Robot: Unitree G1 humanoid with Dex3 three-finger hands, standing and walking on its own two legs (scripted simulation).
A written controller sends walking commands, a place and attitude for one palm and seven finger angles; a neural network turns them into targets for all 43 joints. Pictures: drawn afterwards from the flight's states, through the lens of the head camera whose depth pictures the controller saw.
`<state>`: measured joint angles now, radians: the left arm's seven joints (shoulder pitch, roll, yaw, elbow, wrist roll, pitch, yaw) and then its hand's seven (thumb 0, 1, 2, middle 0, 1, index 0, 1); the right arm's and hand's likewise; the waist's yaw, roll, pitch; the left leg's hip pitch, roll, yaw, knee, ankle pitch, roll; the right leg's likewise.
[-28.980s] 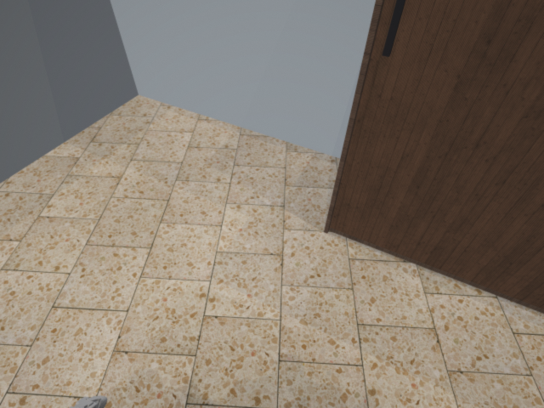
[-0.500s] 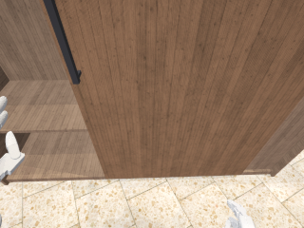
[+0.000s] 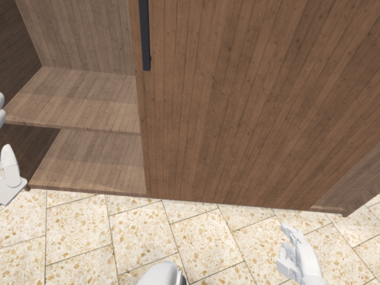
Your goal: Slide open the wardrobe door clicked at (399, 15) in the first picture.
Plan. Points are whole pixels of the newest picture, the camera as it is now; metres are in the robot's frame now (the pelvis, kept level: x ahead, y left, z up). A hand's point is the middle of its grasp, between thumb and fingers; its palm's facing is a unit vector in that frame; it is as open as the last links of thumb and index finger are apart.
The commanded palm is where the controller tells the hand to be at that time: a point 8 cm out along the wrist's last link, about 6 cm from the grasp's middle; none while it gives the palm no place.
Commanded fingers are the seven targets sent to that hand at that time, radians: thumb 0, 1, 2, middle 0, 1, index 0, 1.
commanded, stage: stop stepping back and stand still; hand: left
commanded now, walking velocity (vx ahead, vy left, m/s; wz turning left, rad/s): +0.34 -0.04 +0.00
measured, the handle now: (145, 9) +0.63 +0.22 +0.27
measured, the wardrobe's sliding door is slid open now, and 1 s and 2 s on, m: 0.66 0.66 0.66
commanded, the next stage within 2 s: let the arm hang, fingers relaxed in 0.86 s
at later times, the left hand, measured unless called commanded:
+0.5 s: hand out of the picture +0.10 +0.36 +0.20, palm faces +0.47 -0.81 -0.34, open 7.4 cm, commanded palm +0.04 +0.38 +0.20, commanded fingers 0.00 0.90 0.90 -0.20 -0.30 -0.20 -0.30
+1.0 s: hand out of the picture +0.10 +0.37 +0.15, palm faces +0.38 -0.82 -0.42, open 7.4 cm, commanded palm none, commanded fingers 0.00 0.90 0.90 -0.20 -0.30 -0.20 -0.30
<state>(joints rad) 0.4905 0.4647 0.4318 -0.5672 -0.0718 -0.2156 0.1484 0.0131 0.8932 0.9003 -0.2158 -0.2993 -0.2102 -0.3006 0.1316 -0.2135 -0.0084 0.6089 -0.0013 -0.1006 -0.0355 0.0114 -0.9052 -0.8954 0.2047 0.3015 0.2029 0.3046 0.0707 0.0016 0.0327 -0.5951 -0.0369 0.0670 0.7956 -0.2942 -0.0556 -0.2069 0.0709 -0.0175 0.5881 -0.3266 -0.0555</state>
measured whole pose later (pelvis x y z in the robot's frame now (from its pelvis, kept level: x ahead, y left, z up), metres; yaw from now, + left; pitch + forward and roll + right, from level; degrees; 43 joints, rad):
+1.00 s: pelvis -0.13 +0.12 +0.01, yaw -2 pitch +0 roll -1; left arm 0.42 0.37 0.34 -0.34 0.00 -0.15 0.13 0.01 0.90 0.90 -0.21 -0.30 -0.21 -0.30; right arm 0.24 -0.23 0.00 0.70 -0.01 -0.11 -0.02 0.01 -0.90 -0.90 0.21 0.30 0.20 0.30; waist 0.01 0.02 -0.03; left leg -0.38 0.07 0.06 0.69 -0.28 0.03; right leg -0.32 0.00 -0.13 0.63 -0.31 -0.04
